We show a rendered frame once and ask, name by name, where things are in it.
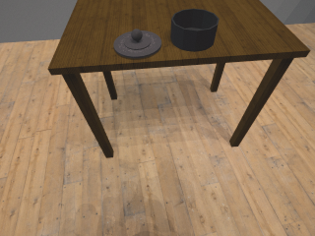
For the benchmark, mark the table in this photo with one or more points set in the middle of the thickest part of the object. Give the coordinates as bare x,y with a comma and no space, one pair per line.
247,31

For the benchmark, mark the lid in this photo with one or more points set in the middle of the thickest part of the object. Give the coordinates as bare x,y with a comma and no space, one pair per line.
148,45

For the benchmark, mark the knob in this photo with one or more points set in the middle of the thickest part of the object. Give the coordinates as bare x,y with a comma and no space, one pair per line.
136,34

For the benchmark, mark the pot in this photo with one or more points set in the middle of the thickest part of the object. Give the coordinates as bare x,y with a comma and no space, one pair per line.
193,29

